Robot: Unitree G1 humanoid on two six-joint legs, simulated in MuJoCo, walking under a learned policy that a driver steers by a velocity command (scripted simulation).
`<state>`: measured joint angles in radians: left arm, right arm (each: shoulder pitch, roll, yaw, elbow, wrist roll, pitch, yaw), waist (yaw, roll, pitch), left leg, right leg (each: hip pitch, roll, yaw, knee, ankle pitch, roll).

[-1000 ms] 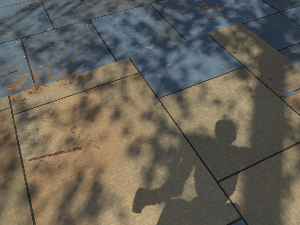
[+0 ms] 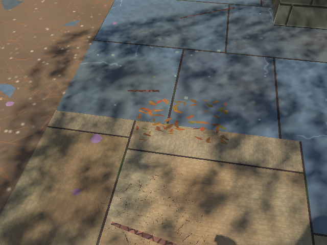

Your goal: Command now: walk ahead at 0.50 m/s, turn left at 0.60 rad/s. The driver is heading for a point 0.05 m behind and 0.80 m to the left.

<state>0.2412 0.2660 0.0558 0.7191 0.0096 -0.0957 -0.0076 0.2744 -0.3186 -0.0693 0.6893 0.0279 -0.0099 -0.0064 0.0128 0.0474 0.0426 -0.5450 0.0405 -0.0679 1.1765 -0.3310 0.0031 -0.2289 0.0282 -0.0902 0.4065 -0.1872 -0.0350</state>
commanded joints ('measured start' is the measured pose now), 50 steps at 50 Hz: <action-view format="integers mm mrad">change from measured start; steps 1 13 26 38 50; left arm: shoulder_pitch -13 64 -34 -186 0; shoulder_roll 133 245 149 162 127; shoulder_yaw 39 70 20 29 35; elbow -36 44 -68 -120 -26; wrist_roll -6 -41 8 -19 -7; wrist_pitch -23 31 -3 -27 -19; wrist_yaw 3 15 6 -19 3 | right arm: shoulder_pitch -25 -262 -54 61 -30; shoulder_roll -37 -43 -121 -130 -40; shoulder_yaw -11 -9 -37 -45 -17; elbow -88 -167 -94 -15 -90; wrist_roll -6 -6 -20 -3 -3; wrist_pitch -2 -22 -57 -29 -6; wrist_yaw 2 66 12 -14 2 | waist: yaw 0 37 9 -20 10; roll -128 -122 -6 79 -144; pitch -7 18 -72 -41 -16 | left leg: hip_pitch -156 -34 345 383 -160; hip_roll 77 -9 107 88 67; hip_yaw -43 130 -256 -351 -44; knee -70 -553 -954 -744 -60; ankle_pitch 71 207 408 222 56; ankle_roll -11 71 304 175 -4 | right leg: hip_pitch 101 319 -384 -136 130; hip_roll -296 -309 -142 -39 -295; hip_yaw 226 -81 142 160 251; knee -257 -137 617 82 -241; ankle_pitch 112 602 -56 123 95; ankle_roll -166 -88 97 40 -150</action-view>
